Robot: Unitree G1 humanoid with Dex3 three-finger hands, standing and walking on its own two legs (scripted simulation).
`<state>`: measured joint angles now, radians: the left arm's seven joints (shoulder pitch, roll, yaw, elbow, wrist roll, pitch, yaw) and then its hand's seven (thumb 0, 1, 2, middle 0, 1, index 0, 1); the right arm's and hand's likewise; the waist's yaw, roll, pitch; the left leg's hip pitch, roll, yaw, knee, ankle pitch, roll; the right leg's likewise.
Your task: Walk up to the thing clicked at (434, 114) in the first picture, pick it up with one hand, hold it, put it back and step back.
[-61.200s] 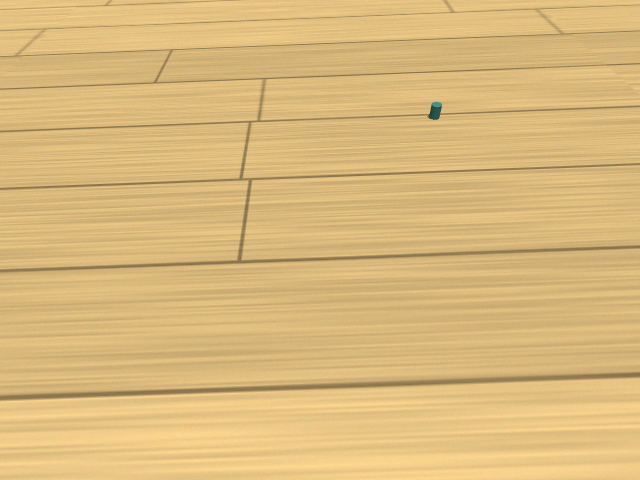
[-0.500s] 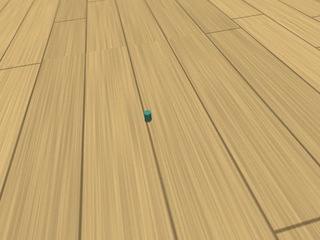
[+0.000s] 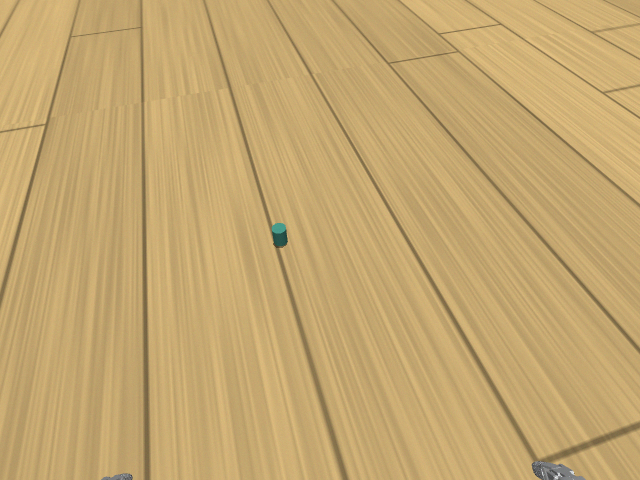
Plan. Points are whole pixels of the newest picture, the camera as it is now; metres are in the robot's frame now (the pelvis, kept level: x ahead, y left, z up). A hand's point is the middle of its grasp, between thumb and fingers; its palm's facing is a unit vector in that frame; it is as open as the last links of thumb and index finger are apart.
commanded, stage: step back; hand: left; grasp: from above
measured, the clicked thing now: (279, 234) +1.10 +0.20 -0.73
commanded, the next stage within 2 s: stand in 0.06 s
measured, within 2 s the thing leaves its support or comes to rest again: neither
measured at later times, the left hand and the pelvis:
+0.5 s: hand out of the picture +0.07 +0.23 -0.15, palm faces -0.01 -0.94 -0.33, open 7.4 cm; pelvis -0.01 -0.02 +0.01, yaw +1 degrees
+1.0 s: hand out of the picture +0.06 +0.24 -0.14, palm faces +0.00 -0.94 -0.34, open 7.4 cm; pelvis -0.01 -0.01 +0.01, yaw +1 degrees
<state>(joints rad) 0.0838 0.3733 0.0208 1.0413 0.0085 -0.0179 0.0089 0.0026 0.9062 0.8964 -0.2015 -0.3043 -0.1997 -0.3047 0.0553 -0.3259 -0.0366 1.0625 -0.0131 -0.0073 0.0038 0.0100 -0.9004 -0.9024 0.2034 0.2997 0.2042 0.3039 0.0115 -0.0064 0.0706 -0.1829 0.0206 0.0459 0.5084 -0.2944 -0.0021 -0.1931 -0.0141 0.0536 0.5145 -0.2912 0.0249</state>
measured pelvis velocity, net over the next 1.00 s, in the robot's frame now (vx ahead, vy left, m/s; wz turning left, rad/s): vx -0.01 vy -0.01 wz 0.03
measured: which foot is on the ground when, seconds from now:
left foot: down 0.00-1.00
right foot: down 0.00-1.00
